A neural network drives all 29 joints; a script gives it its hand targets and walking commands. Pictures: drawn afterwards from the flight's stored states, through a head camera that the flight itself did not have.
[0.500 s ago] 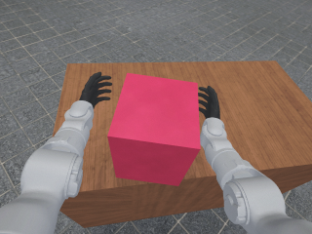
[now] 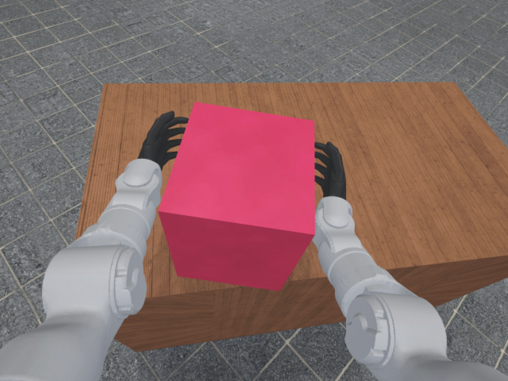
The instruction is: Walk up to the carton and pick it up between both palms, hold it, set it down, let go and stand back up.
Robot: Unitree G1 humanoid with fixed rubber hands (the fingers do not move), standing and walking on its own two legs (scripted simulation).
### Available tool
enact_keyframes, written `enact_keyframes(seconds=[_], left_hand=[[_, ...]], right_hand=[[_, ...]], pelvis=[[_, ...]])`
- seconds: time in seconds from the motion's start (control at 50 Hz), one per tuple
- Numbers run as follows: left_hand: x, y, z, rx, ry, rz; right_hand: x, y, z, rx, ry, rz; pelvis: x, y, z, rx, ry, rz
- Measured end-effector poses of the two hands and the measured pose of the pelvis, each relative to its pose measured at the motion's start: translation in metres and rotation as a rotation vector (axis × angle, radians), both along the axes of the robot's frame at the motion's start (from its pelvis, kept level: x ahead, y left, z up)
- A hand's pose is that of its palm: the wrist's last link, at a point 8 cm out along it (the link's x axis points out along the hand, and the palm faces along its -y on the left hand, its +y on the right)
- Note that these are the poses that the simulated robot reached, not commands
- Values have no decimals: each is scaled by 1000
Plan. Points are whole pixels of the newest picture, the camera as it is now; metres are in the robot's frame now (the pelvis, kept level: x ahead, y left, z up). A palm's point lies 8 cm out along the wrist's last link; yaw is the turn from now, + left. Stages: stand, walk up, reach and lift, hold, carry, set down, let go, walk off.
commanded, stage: reach and lift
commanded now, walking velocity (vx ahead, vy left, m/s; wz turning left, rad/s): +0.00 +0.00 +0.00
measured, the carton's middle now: (240, 204) +0.41 -0.01 -0.01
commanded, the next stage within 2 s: none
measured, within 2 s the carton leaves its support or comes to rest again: leaves its support in 1.00 s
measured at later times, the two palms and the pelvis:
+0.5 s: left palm (152, 159) +0.46 +0.13 +0.06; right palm (330, 198) +0.38 -0.15 +0.05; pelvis +0.00 +0.00 +0.00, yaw +0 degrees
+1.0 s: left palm (153, 160) +0.45 +0.13 +0.07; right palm (331, 201) +0.37 -0.15 +0.05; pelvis +0.00 +0.00 +0.01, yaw +0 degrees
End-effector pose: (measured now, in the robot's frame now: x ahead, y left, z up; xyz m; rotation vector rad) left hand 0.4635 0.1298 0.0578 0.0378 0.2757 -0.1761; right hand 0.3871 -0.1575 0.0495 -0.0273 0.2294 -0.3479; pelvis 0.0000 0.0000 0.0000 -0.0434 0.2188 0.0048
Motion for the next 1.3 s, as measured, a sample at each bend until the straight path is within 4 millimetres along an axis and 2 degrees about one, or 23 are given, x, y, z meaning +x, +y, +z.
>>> enact_keyframes(seconds=[0.48,0.92,1.16,1.3], left_hand=[[-4,0,4,12,-38,-17],[-8,0,4,10,-41,0],[-24,-4,23,58,-68,0],[-36,0,44,67,-97,35]], right_hand=[[-12,6,0,4,-50,-19],[-13,5,-2,20,-58,-10],[-30,3,0,46,-61,-11],[-31,5,23,41,-87,18]], pelvis=[[0,3,3,-5,13,1],[1,0,5,-2,26,3],[-10,-3,6,1,7,7],[-18,-6,7,5,-25,8]])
